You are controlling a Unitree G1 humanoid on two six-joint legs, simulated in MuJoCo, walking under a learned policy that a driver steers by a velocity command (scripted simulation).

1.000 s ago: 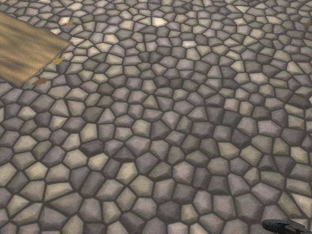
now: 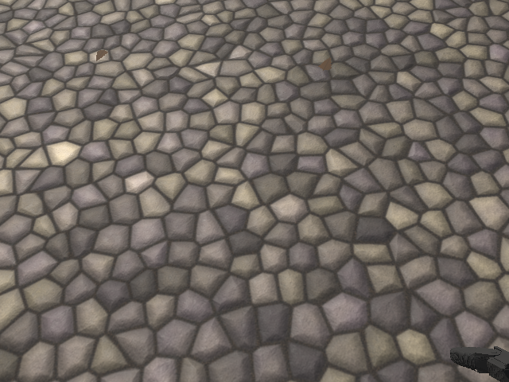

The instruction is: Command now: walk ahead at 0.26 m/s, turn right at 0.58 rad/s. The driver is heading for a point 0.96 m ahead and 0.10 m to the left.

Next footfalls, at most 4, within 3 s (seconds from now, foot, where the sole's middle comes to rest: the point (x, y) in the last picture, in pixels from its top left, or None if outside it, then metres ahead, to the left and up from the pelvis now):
0.08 left None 0.25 0.12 -0.78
0.52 right None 0.14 -0.12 -0.78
1.00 left None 0.16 0.11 -0.78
1.52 right None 0.20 -0.11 -0.78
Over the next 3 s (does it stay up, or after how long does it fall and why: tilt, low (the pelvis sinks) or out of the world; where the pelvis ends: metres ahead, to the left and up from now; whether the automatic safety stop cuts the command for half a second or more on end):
stays up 0.12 0.03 -0.01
